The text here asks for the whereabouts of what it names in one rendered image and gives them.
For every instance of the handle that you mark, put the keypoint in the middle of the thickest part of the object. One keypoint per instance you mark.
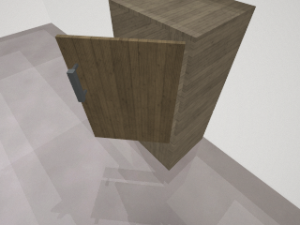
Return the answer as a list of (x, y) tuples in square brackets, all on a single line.
[(75, 83)]

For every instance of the cupboard door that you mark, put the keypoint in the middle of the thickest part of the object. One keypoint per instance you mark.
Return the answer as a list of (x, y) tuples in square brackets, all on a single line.
[(131, 83)]

